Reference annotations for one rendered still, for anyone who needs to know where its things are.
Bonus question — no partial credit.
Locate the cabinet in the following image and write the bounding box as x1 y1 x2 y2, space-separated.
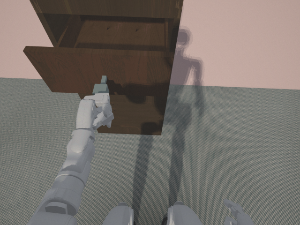
30 0 184 135

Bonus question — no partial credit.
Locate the left robot hand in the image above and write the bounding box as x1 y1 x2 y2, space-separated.
76 93 114 133

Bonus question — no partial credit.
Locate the left robot upper arm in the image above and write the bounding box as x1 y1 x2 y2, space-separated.
29 211 77 225

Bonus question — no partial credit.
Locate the drawer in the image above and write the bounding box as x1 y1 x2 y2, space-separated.
23 15 174 97

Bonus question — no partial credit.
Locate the left robot forearm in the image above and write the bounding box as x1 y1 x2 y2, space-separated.
26 129 95 225

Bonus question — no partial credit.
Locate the right robot hand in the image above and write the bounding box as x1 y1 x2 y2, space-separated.
224 199 254 225

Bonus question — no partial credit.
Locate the robot right thigh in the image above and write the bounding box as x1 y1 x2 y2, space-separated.
167 204 203 225

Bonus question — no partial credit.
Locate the handle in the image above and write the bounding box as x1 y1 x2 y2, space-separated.
92 75 109 95

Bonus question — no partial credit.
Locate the robot left shin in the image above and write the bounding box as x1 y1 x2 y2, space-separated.
118 202 127 206

